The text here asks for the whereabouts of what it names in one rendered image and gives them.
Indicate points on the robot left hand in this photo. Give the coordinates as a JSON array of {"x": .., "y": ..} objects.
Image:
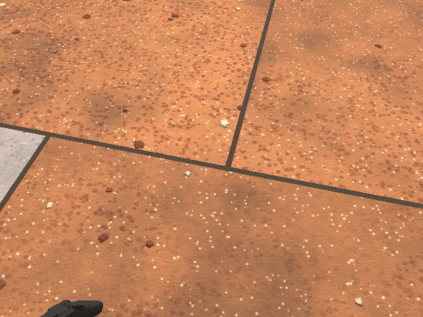
[{"x": 80, "y": 308}]

